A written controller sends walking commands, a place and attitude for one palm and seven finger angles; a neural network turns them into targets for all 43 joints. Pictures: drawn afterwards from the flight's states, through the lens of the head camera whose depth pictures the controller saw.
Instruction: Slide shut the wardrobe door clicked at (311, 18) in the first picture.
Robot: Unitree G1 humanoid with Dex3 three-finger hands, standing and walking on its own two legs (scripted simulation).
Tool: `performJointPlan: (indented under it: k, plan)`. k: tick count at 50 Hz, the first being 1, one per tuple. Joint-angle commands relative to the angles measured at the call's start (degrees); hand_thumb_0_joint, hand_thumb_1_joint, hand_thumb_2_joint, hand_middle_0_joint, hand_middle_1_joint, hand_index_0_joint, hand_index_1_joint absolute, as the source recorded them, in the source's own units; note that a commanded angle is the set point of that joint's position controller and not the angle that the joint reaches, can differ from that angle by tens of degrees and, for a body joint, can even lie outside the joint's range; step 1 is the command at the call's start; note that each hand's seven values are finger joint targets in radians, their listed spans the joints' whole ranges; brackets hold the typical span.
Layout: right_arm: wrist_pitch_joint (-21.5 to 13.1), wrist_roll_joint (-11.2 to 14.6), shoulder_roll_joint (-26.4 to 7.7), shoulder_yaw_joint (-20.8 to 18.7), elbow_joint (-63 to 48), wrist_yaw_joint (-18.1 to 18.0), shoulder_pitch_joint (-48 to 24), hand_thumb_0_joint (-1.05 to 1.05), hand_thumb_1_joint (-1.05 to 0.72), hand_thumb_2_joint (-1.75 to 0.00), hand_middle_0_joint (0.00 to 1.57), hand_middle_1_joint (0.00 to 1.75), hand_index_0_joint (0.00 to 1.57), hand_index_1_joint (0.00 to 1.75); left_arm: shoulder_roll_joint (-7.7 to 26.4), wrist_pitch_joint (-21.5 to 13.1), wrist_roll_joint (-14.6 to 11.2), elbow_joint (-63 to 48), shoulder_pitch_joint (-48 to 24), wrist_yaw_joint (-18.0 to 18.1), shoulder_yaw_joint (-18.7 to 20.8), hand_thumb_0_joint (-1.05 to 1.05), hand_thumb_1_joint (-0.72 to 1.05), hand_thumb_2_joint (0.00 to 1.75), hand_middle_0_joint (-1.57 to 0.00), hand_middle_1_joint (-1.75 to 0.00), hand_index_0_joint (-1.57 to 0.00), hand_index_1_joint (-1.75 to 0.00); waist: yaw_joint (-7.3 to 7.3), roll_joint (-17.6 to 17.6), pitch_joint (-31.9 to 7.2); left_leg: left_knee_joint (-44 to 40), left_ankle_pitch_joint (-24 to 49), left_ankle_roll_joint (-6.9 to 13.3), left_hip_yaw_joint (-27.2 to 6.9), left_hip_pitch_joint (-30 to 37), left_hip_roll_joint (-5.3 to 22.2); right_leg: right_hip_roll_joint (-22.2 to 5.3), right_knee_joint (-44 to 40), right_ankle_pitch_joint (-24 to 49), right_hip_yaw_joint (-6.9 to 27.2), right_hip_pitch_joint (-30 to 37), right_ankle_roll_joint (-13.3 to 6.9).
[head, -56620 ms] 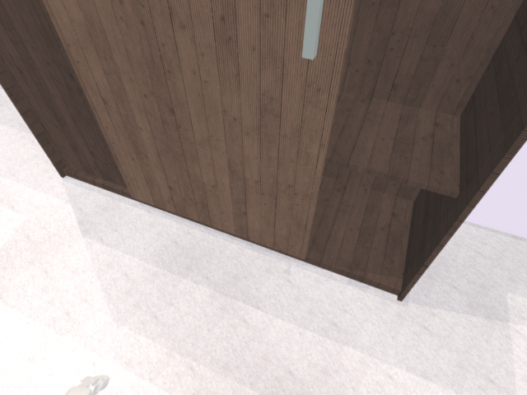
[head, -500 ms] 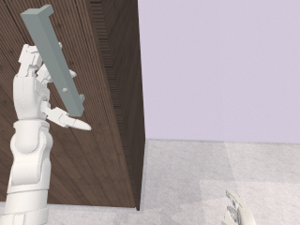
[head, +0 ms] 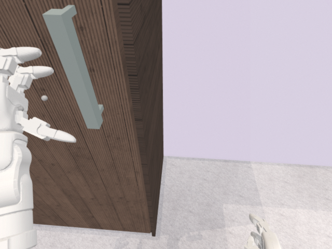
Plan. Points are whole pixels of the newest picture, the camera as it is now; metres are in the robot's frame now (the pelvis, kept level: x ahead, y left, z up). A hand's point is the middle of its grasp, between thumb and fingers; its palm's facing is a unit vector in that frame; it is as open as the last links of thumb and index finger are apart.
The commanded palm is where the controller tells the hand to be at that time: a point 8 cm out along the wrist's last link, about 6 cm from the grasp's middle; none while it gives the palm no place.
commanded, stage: slip the hand off the handle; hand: left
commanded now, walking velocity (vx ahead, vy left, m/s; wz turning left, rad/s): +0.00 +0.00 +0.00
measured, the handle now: (84, 74) +0.34 +0.20 +0.28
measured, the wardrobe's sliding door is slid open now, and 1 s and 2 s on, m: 0.00 0.00 0.00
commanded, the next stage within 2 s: draw the hand back to the body in 0.68 s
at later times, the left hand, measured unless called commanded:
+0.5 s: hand (4, 133) +0.20 +0.27 +0.26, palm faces +0.40 -0.91 -0.13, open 14.7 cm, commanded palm +0.16 +0.30 +0.25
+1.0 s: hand (13, 155) +0.19 +0.26 +0.23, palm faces +0.30 -0.93 -0.21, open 14.7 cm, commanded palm +0.13 +0.30 +0.24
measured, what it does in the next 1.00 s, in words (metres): stands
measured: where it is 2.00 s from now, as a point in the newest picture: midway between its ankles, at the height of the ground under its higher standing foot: outside the picture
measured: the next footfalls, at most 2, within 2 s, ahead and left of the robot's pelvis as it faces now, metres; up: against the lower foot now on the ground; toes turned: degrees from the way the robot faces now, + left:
none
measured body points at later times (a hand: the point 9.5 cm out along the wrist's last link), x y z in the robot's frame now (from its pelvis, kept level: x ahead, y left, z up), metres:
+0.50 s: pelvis -0.01 +0.00 +0.00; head -0.04 -0.02 +0.45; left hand +0.17 +0.31 +0.27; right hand +0.20 -0.22 -0.06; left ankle +0.01 +0.11 -0.73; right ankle +0.00 -0.12 -0.73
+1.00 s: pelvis +0.00 +0.00 +0.00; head -0.04 -0.02 +0.45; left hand +0.16 +0.31 +0.24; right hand +0.22 -0.20 -0.06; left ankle +0.01 +0.11 -0.73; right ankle +0.00 -0.12 -0.73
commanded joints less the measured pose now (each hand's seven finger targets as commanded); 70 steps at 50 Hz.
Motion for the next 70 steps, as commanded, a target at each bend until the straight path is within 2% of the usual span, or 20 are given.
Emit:
performJointPlan:
  k: [1,9,16,20,27,29,34,40,41,42,44,47,52,54,56,62,65,66,68,70]
  plan:
    - [-4.16,0.03,-6.32,-2.49,-9.26,-0.83,-7.77,0.0,-0.9,-0.9,0.2,0.3,0.2,0.3,14.35,-4.29,-1.38,-11.04,-18.18,0.79,5.58,0.0,-0.55,0.2,-0.25,-1.15,-0.25,-1.15,-0.05,3.77,-11.27,-4.95,10.91,-0.43,-0.56,5.39,0.58,0.92,-4.1,9.21,-0.93,0.61,-1.69]
    - [-5.36,-0.32,-6.61,-2.58,-10.55,0.31,-8.73,0.0,-0.9,-0.9,0.2,0.3,0.2,0.3,14.3,-3.9,-2.5,-19.04,-4.22,1.4,8.23,0.0,-0.55,0.2,-0.25,-1.15,-0.25,-1.15,1.75,0.95,-10.62,-5.08,11.4,-0.24,0.3,3.87,0.72,0.86,-4.01,10.39,-1.4,2.89,-1.41]
    - [-5.93,-0.21,-6.33,-2.4,-9.94,-0.25,-9.32,0.0,-0.9,-0.9,0.2,0.3,0.2,0.3,14.1,-2.62,-5.26,-22.04,1.79,0.56,10.76,0.0,-0.55,0.2,-0.25,-1.15,-0.25,-1.15,1.05,-0.64,-4.89,-5.15,7.01,0.08,0.71,2.71,0.47,0.48,-6.59,6.19,-0.86,0.61,-0.88]
    - [-6.91,-0.09,-5.95,-1.93,-10.0,-0.7,-10.09,0.0,-0.9,-0.9,0.2,0.3,0.2,0.3,11.46,-2.47,-5.63,-25.42,0.8,-0.88,7.23,0.0,-0.55,0.2,-0.25,-1.15,-0.25,-1.15,0.16,4.23,-3.74,-5.15,3.97,0.04,0.42,3.96,0.08,0.3,-7.41,2.29,-0.51,-1.36,-1.08]
    - [-9.0,-0.21,-6.02,-1.38,-9.95,-1.52,-9.96,0.0,-0.9,-0.9,0.2,0.3,0.2,0.3,10.58,-2.51,-5.64,-27.2,1.76,-2.16,4.46,0.0,-0.55,0.2,-0.25,-1.15,-0.25,-1.15,0.19,1.76,-2.31,-5.37,-0.95,0.41,-0.93,3.45,-0.17,0.27,-8.06,-2.56,-0.25,-2.65,-0.89]
    - [-9.21,-0.39,-6.11,-1.5,-9.72,-1.61,-9.84,0.0,-0.9,-0.9,0.2,0.3,0.2,0.3,13.1,-2.59,-5.66,-28.23,4.18,-1.72,7.63,0.0,-0.55,0.2,-0.25,-1.15,-0.25,-1.15,1.15,1.06,-3.63,-5.32,0.44,0.26,-1.04,3.53,-0.08,0.4,-7.62,-1.58,-0.52,-0.87,-1.02]
    - [-9.18,-0.86,-5.69,-1.16,-10.76,-0.27,-10.39,0.0,-0.9,-0.9,0.2,0.3,0.2,0.3,13.13,-2.78,-7.66,-33.96,15.71,-1.88,11.72,0.0,-0.55,0.2,-0.25,-1.15,-0.25,-1.15,3.3,3.04,-8.3,-3.77,10.05,-0.28,-0.63,4.64,-0.12,0.41,-4.22,10.54,-1.8,3.85,-1.38]
    - [-9.02,-0.04,-5.9,-1.12,-10.26,-0.76,-10.0,0.0,-0.9,-0.9,0.2,0.3,0.2,0.3,11.59,-1.59,-10.97,-31.06,16.09,-3.1,12.9,0.0,-0.55,0.2,-0.25,-1.15,-0.25,-1.15,1.95,0.66,-2.53,-3.18,9.05,-0.7,-0.8,2.89,0.19,0.89,-5.17,10.05,-2.06,-0.19,-1.02]
    - [-8.17,1.05,-6.25,-1.04,-10.19,-0.9,-9.5,0.0,-0.9,-0.9,0.2,0.3,0.2,0.3,14.77,5.11,-7.04,-26.65,20.14,-4.81,10.06,0.0,-0.55,0.2,-0.25,-1.15,-0.25,-1.15,2.55,4.96,-2.13,-5.44,6.63,-0.76,-0.48,2.45,0.95,0.81,-5.39,8.34,-1.54,0.1,-1.28]
    - [-7.84,1.59,-5.83,-0.75,-11.96,-1.25,-10.63,0.0,-0.9,-0.9,0.2,0.3,0.2,0.3,12.43,7.99,-7.71,-32.38,15.42,-5.57,7.75,0.0,-0.55,0.2,-0.25,-1.15,-0.25,-1.15,1.9,6.66,-2.35,-5.8,6.09,-0.46,-0.71,3.33,0.36,0.66,-6.13,7.42,-1.56,-0.17,-1.12]
    - [-8.1,1.87,-5.95,-0.74,-11.8,-2.09,-11.11,0.0,-0.9,-0.9,0.2,0.3,0.2,0.3,12.86,11.21,-7.32,-32.39,11.99,-5.61,7.15,0.0,-0.55,0.2,-0.25,-1.15,-0.25,-1.15,1.34,5.64,-0.53,-5.74,4.87,-0.22,-1.14,3.56,0.44,0.86,-6.93,5.3,-1.58,-1.04,-1.01]
    - [-8.81,2.3,-6.44,-0.66,-12.31,-2.74,-11.36,0.0,-0.9,-0.9,0.2,0.3,0.2,0.3,14.04,15.98,-7.64,-33.79,12.29,-6.42,7.31,0.0,-0.55,0.2,-0.25,-1.15,-0.25,-1.15,1.83,2.45,-4.18,-6.0,5.46,0.42,-1.93,5.47,0.48,0.94,-7.11,5.23,-1.79,0.29,-0.74]
    - [-10.02,2.92,-6.73,-0.01,-12.84,-3.08,-12.38,0.0,-0.9,-0.9,0.2,0.3,0.2,0.3,17.85,22.12,-9.3,-37.51,12.96,-8.67,10.75,0.0,-0.55,0.2,-0.25,-1.15,-0.25,-1.15,2.7,3.51,-9.91,-6.12,10.64,0.28,-2.5,8.6,0.65,1.02,-5.84,10.11,-2.51,4.14,-0.97]
    - [-9.84,3.29,-7.0,0.24,-12.59,-3.15,-12.55,0.0,-0.9,-0.9,0.2,0.3,0.2,0.3,20.76,24.24,-10.77,-34.26,15.44,-9.6,15.22,0.0,-0.55,0.2,-0.25,-1.15,-0.25,-1.15,3.45,4.11,-8.08,-6.22,10.97,0.01,-2.55,7.7,0.62,1.48,-6.23,10.08,-2.73,4.44,-1.28]
    - [-9.48,3.59,-6.98,0.44,-12.31,-2.97,-12.41,0.0,-0.9,-0.9,0.2,0.3,0.2,0.3,19.85,25.94,-12.33,-30.03,15.88,-10.82,15.84,0.0,-0.55,0.2,-0.25,-1.15,-0.25,-1.15,2.8,2.97,-5.28,-6.44,11.29,-0.08,-2.54,7.01,0.83,1.69,-6.67,10.58,-3.12,3.08,-1.17]
    - [-9.35,4.24,-8.0,0.3,-12.42,-1.9,-12.2,0.0,-0.9,-0.9,0.2,0.3,0.2,0.3,16.76,29.36,-14.53,-24.67,14.56,-12.98,12.75,0.0,-0.48,0.24,-0.25,-1.11,-0.25,-1.11,1.39,2.98,-0.87,-6.19,9.1,0.13,-2.63,6.68,0.73,1.74,-8.01,8.95,-2.44,-0.17,-0.82]
    - [-9.88,4.27,-8.12,0.16,-13.34,-1.63,-11.91,0.0,-0.9,-0.9,0.2,0.3,0.2,0.3,16.33,28.9,-13.73,-28.56,12.73,-14.12,10.06,0.0,-0.37,0.29,-0.24,-1.04,-0.24,-1.04,0.66,3.48,-3.27,-5.61,8.67,0.62,-2.4,7.95,0.59,1.36,-7.97,8.71,-1.73,0.18,-0.51]
    - [-11.22,0.54,-6.05,-1.86,-14.97,0.38,-11.01,0.0,-0.9,-0.9,0.2,0.3,0.2,0.3,20.19,16.76,-0.45,-41.38,10.64,-1.3,9.95,0.0,-0.33,0.31,-0.24,-1.02,-0.24,-1.02,1.85,4.33,2.47,-4.89,9.76,0.21,-1.19,2.31,-0.15,1.26,-10.45,8.1,0.08,-0.79,-0.45]
    - [-11.24,0.09,-6.32,-1.7,-12.55,1.45,-8.92,0.0,-0.9,-0.9,0.2,0.3,0.2,0.3,10.44,12.12,0.67,-30.64,26.28,5.7,4.61,0.0,-0.26,0.34,-0.24,-0.98,-0.24,-0.98,0.93,-1.22,4.32,-4.77,5.68,-0.37,-1.06,0.51,1.07,0.11,-9.19,5.37,-0.79,-1.73,-1.0]
    - [-9.82,0.23,-6.09,-2.69,-12.23,1.66,-8.87,0.0,-0.9,-0.9,0.2,0.3,0.2,0.3,14.14,7.6,2.78,-34.83,26.15,9.03,7.64,0.0,-0.19,0.37,-0.24,-0.94,-0.24,-0.94,1.18,0.57,0.07,-4.55,4.46,-0.08,-0.07,2.31,1.1,-0.83,-10.57,3.33,0.88,0.5,-1.02]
